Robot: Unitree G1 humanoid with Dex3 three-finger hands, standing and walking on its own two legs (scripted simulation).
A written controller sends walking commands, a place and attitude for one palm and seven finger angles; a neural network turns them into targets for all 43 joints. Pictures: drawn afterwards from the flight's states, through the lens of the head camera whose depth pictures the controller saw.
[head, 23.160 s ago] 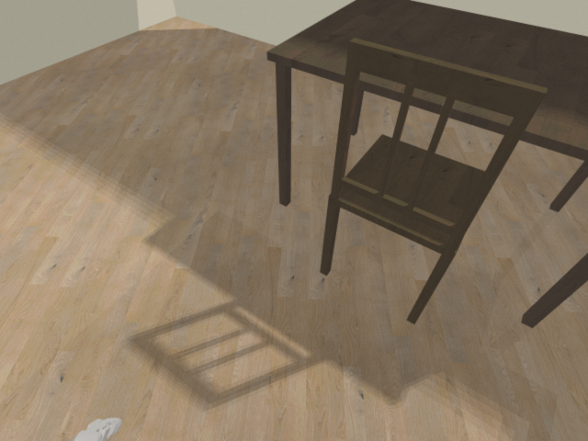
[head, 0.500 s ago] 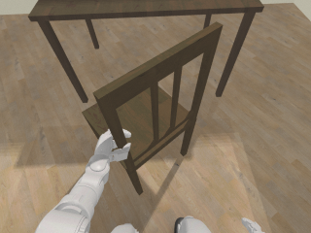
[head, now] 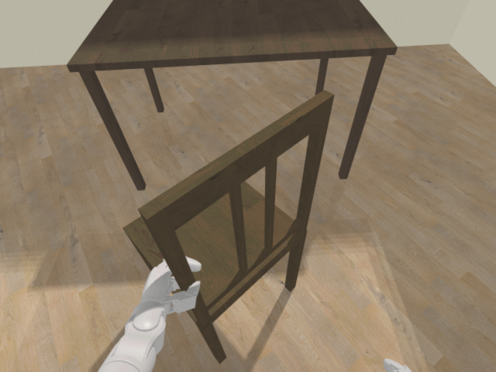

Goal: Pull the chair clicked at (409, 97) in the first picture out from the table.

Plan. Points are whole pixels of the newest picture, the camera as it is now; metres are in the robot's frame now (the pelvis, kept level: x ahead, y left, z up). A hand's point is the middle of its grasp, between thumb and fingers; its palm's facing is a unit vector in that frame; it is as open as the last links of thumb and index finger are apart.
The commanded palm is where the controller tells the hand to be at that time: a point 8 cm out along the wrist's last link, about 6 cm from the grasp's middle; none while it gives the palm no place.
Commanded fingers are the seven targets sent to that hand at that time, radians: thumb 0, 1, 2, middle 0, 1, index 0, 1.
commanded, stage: stop walking, hand still on the chair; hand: left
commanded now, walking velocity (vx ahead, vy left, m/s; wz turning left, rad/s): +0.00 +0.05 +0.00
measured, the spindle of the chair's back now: (239, 234) +0.40 +0.03 -0.07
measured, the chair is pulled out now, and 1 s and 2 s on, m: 0.54 0.54 0.54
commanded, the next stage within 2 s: open the thumb and straighten the fingers in 0.62 s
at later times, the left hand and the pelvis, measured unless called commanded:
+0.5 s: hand (185, 295) +0.27 +0.13 -0.07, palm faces -0.14 -0.97 -0.19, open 5.9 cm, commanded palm +0.26 +0.18 -0.05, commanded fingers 0.00 0.90 0.90 -0.50 -1.45 -0.50 -1.45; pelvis +0.03 +0.03 +0.00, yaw -1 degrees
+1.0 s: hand (179, 290) +0.28 +0.14 -0.07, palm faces -0.17 -0.97 -0.18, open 9.2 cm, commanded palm +0.26 +0.19 -0.05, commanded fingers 0.00 -0.55 0.20 -0.38 -1.09 -0.38 -1.09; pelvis +0.03 +0.02 -0.01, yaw +1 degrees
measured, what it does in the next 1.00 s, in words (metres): stands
